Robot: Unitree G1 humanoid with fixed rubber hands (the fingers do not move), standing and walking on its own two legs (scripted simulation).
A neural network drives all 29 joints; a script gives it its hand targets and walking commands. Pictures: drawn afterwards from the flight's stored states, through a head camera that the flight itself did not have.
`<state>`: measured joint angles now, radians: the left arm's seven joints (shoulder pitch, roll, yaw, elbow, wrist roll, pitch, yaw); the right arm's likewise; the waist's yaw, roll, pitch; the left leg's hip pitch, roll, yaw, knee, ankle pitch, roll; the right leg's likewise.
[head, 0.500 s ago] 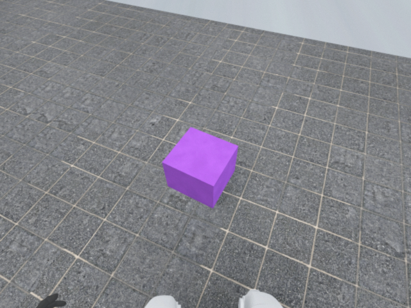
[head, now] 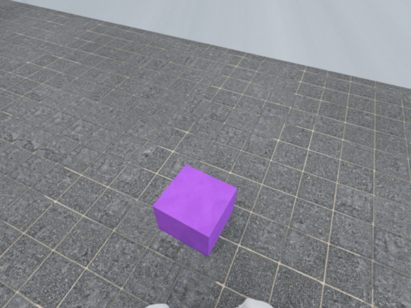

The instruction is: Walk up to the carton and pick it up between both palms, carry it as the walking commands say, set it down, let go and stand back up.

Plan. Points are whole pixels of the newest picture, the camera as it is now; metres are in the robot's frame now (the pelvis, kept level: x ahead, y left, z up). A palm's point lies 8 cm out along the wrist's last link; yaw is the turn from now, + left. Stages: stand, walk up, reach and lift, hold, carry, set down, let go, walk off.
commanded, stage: walk up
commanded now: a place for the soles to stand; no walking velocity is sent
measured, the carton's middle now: (196, 209) +0.65 +0.05 -0.62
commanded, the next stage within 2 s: none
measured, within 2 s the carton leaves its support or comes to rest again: neither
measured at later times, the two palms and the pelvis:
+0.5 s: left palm (41, 270) +0.21 +0.37 -0.10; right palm (327, 247) +0.27 -0.26 -0.09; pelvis +0.16 +0.04 +0.00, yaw +0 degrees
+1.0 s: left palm (66, 239) +0.29 +0.35 -0.11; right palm (339, 272) +0.22 -0.28 -0.11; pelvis +0.17 +0.04 +0.00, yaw -2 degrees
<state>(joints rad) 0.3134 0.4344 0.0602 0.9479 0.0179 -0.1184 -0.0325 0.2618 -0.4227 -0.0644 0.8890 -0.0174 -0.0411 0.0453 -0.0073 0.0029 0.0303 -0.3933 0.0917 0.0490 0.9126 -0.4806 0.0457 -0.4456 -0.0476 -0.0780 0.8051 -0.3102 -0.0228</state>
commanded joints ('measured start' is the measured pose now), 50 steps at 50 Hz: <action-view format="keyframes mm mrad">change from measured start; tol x32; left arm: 1 55 345 91 -74 3 -19 40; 50 -284 205 25 50 -7 118 36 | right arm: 1 -128 -236 -66 -100 6 -34 -2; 13 213 -332 -119 19 0 -44 -33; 50 -161 -218 -31 124 9 9 -65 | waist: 1 70 -102 73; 10 -10 -200 -2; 13 -131 271 -151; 27 17 -162 -72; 50 23 -2 -44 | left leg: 1 -458 30 -113 189 10 -6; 11 179 -93 105 -234 275 0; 13 479 159 -380 -400 330 142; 17 295 325 -426 -404 723 283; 29 -6 -16 -13 96 -68 0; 36 -29 148 -280 -377 106 94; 50 -13 71 -148 -354 32 44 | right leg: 1 262 -326 590 -503 -450 -248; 12 -75 -117 13 109 425 -75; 15 -285 12 149 502 -266 -6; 24 160 30 22 -37 102 -21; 28 -31 -287 524 -396 -53 -212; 37 42 22 90 95 -32 -18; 50 27 -50 203 -186 -78 -54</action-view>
